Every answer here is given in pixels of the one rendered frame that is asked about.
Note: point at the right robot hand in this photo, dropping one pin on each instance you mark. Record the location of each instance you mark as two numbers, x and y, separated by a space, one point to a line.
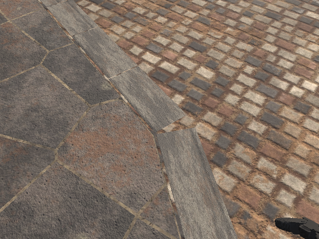
304 227

